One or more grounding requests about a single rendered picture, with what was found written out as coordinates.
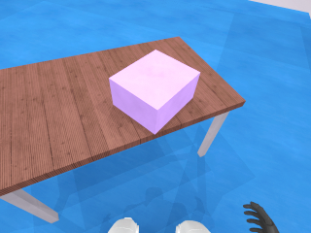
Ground carton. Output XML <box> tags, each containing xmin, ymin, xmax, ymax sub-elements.
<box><xmin>109</xmin><ymin>50</ymin><xmax>200</xmax><ymax>134</ymax></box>

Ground table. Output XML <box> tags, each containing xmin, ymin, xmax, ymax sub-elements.
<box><xmin>0</xmin><ymin>36</ymin><xmax>246</xmax><ymax>223</ymax></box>

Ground robot left thigh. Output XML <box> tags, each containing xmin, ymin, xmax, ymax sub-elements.
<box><xmin>108</xmin><ymin>218</ymin><xmax>139</xmax><ymax>233</ymax></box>

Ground robot right thigh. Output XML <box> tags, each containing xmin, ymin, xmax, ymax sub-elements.
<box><xmin>175</xmin><ymin>220</ymin><xmax>210</xmax><ymax>233</ymax></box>

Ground right robot hand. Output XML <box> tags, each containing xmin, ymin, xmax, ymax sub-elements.
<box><xmin>243</xmin><ymin>201</ymin><xmax>280</xmax><ymax>233</ymax></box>

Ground robot thigh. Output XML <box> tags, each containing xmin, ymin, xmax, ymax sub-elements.
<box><xmin>108</xmin><ymin>218</ymin><xmax>139</xmax><ymax>233</ymax></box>
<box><xmin>175</xmin><ymin>220</ymin><xmax>210</xmax><ymax>233</ymax></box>

